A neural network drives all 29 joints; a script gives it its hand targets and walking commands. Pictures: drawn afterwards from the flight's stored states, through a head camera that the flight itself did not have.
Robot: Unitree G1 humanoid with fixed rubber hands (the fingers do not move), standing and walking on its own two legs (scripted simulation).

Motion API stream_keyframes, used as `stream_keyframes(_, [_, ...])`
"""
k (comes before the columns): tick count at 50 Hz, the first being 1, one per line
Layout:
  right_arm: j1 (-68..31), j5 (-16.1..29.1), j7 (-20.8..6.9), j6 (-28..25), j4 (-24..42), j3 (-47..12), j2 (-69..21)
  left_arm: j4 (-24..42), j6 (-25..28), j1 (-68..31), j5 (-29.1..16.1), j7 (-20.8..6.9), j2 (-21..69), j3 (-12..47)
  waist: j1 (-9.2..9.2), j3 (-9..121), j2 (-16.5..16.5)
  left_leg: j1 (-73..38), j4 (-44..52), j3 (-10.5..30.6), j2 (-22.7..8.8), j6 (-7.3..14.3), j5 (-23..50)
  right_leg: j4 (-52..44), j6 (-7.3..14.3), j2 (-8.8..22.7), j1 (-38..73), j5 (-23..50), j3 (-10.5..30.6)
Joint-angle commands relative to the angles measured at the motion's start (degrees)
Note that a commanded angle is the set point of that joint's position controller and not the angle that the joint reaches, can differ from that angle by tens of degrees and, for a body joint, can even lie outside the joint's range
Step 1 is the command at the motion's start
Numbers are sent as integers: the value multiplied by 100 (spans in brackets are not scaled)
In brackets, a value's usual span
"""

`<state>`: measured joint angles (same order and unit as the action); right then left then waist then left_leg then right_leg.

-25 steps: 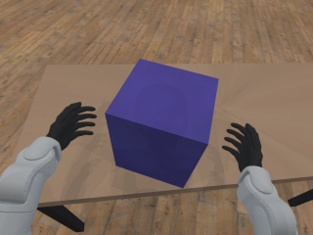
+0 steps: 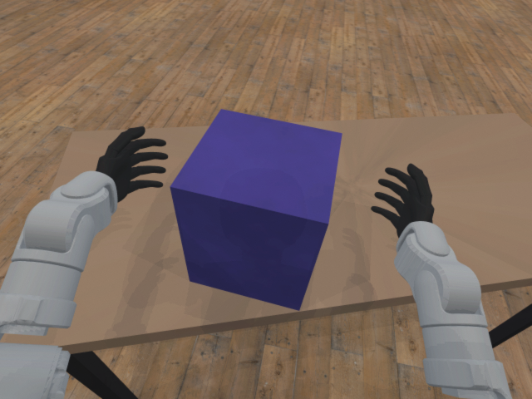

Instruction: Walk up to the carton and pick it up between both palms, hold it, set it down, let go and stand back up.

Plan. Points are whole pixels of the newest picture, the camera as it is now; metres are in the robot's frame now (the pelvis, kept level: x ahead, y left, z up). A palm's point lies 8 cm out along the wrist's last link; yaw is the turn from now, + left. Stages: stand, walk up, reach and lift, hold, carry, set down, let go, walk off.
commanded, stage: reach and lift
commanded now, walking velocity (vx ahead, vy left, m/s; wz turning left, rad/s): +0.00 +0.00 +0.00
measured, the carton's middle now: (261, 212) +0.43 -0.03 +0.04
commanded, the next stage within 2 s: none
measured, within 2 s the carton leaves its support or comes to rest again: neither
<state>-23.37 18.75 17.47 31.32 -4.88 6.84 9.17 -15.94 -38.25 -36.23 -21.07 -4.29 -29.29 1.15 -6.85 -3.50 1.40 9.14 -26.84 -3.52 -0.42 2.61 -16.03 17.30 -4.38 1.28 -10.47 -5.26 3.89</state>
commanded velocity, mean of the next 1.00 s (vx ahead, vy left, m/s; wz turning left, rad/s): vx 0.00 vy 0.00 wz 0.00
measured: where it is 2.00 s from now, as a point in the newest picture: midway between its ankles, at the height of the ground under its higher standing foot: outside the picture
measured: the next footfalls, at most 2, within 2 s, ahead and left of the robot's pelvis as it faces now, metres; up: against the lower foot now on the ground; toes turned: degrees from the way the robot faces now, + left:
none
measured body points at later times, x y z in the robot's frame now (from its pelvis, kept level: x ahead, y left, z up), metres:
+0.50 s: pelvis -0.01 -0.02 +0.00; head +0.01 +0.01 +0.45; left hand +0.48 +0.13 +0.18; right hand +0.39 -0.24 +0.16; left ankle -0.01 +0.08 -0.74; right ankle +0.05 -0.17 -0.74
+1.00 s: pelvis +0.00 -0.03 +0.00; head +0.04 +0.01 +0.45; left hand +0.50 +0.12 +0.14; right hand +0.40 -0.23 +0.13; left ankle -0.01 +0.08 -0.74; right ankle +0.05 -0.17 -0.74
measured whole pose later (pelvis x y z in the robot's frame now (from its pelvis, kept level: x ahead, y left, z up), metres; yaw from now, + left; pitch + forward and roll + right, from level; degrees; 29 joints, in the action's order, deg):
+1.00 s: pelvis +0.00 -0.03 +0.00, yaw +1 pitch +8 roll -2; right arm -45.3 17.3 20.7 15.8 -39.8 4.8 2.3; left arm -61.6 -16.4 -60.1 -17.7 -3.3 -25.8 5.1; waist -13.2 4.6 2.2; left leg 20.8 -26.9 -1.0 -1.6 0.4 -14.3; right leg 18.5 -2.2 0.1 -22.1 -4.7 1.3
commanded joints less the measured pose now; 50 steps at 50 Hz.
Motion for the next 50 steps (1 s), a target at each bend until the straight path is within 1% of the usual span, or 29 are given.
stream_keyframes(1, [-3570, -190, -38, -519, 1034, 431, 900, 639, 732, -4120, -68, 32, -1514, -582, -215, 3551, -578, -457, 545, 207, -22, -460, 1767, 233, 522, -320, 1270, 1590, -375])
stream_keyframes(3, [-3875, -273, -49, -532, 612, 461, 855, 54, 825, -4358, -83, 22, -1430, -456, -250, 3468, -557, -292, 605, 210, -38, -437, 1359, 220, 544, -321, 1201, 1288, -413])
stream_keyframes(5, [-4395, -315, -38, -588, 518, 450, 778, -213, 1017, -4849, -180, 36, -1385, -253, -311, 3764, -683, -99, 644, 203, -15, -406, 1025, 259, 550, -288, 1131, 1134, -469])
stream_keyframes(7, [-4711, -441, -26, -652, 221, 526, 797, -665, 1164, -5107, -216, 53, -1371, -168, -372, 3891, -679, -49, 684, 245, -39, -384, 926, 271, 554, -315, 1121, 1047, -517])
stream_keyframes(9, [-4931, -448, -25, -748, 92, 528, 707, -848, 1342, -5308, -250, 82, -1352, 9, -450, 4218, -835, -129, 625, 237, -35, -420, 941, 316, 559, -331, 980, 1069, -573])
stream_keyframes(12, [-5079, -456, -6, -889, -176, 469, 654, -1044, 1544, -5477, -291, 130, -1281, 145, -547, 4491, -872, -417, 497, 273, -30, -476, 1322, 371, 547, -375, 856, 1331, -629])
stream_keyframes(13, [-5378, -542, -7, -925, -356, 460, 647, -1369, 1608, -5729, -302, 134, -1338, 116, -550, 4532, -797, -367, 483, 260, -8, -472, 1183, 342, 526, -374, 720, 1231, -676])
stream_keyframes(15, [-5688, -593, -12, -918, -873, 489, 689, -1769, 1712, -6112, -348, 114, -1390, 204, -611, 4340, -848, -351, 523, 295, -18, -486, 1036, 315, 574, -388, 605, 1038, -668])
stream_keyframes(17, [-6054, -714, 6, -1010, -1112, 605, 755, -2193, 1875, -6404, -374, 150, -1460, 257, -611, 4330, -855, -188, 594, 321, -15, -451, 809, 359, 569, -379, 559, 855, -701])
stream_keyframes(18, [-6213, -665, -7, -1049, -1086, 602, 701, -2202, 1951, -6629, -432, 189, -1446, 375, -637, 4556, -832, -146, 569, 332, -14, -443, 759, 390, 580, -390, 587, 904, -705])
stream_keyframes(20, [-6157, -658, 8, -1174, -1068, 463, 585, -2375, 2093, -6560, -400, 232, -1377, 401, -566, 4802, -817, -249, 461, 308, 52, -420, 1052, 452, 557, -410, 674, 1280, -693])
stream_keyframes(22, [-6110, -539, 63, -1263, -1191, 302, 526, -2408, 2178, -6600, -358, 237, -1425, 387, -582, 5099, -792, -481, 272, 256, 135, -454, 1665, 522, 484, -418, 788, 1921, -696])
stream_keyframes(25, [-6169, -438, 141, -1353, -1395, 173, 537, -2382, 2155, -6627, -219, 205, -1418, 303, -643, 5267, -971, -858, 105, 265, 170, -550, 2443, 578, 384, -440, 888, 2585, -735])
stream_keyframes(26, [-6270, -301, 154, -1331, -1519, 35, 555, -2710, 2133, -6728, -204, 173, -1397, 239, -629, 5173, -818, -660, 133, 249, 203, -509, 2389, 574, 383, -432, 1042, 2660, -715])
stream_keyframes(27, [-6410, -341, 190, -1338, -1624, 111, 602, -2782, 2133, -6855, -118, 159, -1503, 198, -638, 5089, -857, -502, 185, 210, 236, -499, 2102, 542, 345, -395, 1109, 2564, -685])
stream_keyframes(28, [-6657, -352, 179, -1327, -1774, 163, 663, -3170, 2168, -7109, -138, 148, -1493, 248, -657, 4924, -740, -341, 262, 243, 229, -482, 1834, 525, 352, -378, 1000, 2345, -720])
stream_keyframes(29, [-6541, -305, 185, -1379, -1672, 197, 648, -2936, 2220, -7075, -140, 159, -1486, 258, -674, 5080, -808, -394, 253, 237, 233, -483, 1911, 510, 353, -374, 1058, 2484, -703])
stream_keyframes(31, [-6466, -265, 229, -1497, -1550, 150, 550, -2876, 2290, -7005, -115, 170, -1402, 341, -733, 5372, -869, -385, 180, 228, 258, -508, 2122, 603, 330, -358, 1175, 2982, -654])
stream_keyframes(32, [-6406, -190, 235, -1499, -1631, 37, 479, -2910, 2326, -7015, -69, 175, -1445, 264, -700, 5445, -926, -345, 139, 175, 284, -508, 2126, 646, 292, -334, 1283, 3168, -624])
stream_keyframes(34, [-6157, -149, 300, -1596, -1581, -54, 477, -2755, 2272, -6721, 45, 152, -1277, 173, -705, 5648, -989, -572, 28, 151, 312, -568, 2605, 720, 222, -351, 1459, 3846, -615])
stream_keyframes(35, [-6100, -173, 295, -1631, -1657, -91, 431, -2818, 2299, -6714, 73, 135, -1261, 158, -748, 5622, -1015, -641, 29, 174, 289, -601, 2784, 732, 195, -361, 1379, 3902, -635])
stream_keyframes(36, [-6060, -98, 321, -1654, -1601, -195, 373, -2869, 2270, -6550, 164, 118, -1173, 81, -671, 5646, -973, -573, -1, 129, 318, -586, 2807, 722, 184, -354, 1494, 3957, -617])
stream_keyframes(39, [-6117, -83, 318, -1677, -1767, -245, 358, -3174, 2337, -6586, 230, 52, -1222, 61, -645, 5262, -834, -365, 126, 107, 319, -550, 2513, 660, 152, -308, 1508, 3784, -611])
stream_keyframes(41, [-5937, -46, 346, -1717, -2036, -219, 354, -3278, 2351, -6439, 297, 26, -1079, 89, -669, 5006, -993, -516, 98, 114, 293, -603, 2596, 595, 197, -311, 1304, 3655, -652])
stream_keyframes(44, [-5990, -144, 333, -1938, -1761, -119, 345, -3147, 2531, -6454, 290, 34, -953, 111, -660, 5253, -1042, -628, 4, 126, 275, -656, 2729, 565, 202, -343, 1034, 3457, -672])
stream_keyframes(45, [-5869, -135, 347, -1956, -1630, -185, 224, -2872, 2582, -6381, 263, 67, -868, 129, -637, 5453, -988, -670, -8, 137, 264, -630, 2751, 556, 217, -336, 1105, 3560, -668])
stream_keyframes(47, [-5874, -273, 301, -2100, -1810, 10, 307, -2955, 2709, -6454, 355, 104, -860, 61, -670, 5476, -1173, -813, -97, 177, 220, -727, 2994, 525, 238, -381, 739, 3202, -736])
stream_keyframes(48, [-5758, -256, 282, -2136, -1729, -68, 272, -2711, 2743, -6364, 339, 133, -820, 67, -611, 5588, -1257, -936, -195, 173, 212, -779, 3143, 543, 263, -415, 710, 3191, -749])
stream_keyframes(50, [-5631, -488, 279, -2241, -1741, 116, 246, -2710, 2830, -6240, 333, 151, -736, 109, -677, 5608, -1252, -970, -234, 197, 187, -799, 3064, 466, 279, -422, 493, 2974, -778])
